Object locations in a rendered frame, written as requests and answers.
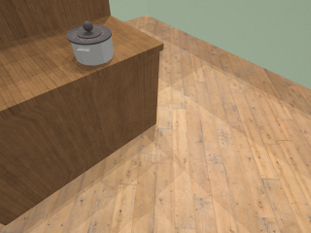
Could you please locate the table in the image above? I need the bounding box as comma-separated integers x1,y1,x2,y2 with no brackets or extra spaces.
0,0,164,226

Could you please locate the knob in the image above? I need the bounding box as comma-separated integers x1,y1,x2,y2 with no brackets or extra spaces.
83,20,93,32

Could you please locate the pot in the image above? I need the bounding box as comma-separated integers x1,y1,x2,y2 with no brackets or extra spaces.
71,37,114,66

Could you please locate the lid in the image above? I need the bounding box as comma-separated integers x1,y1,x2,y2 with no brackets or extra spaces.
66,24,112,46

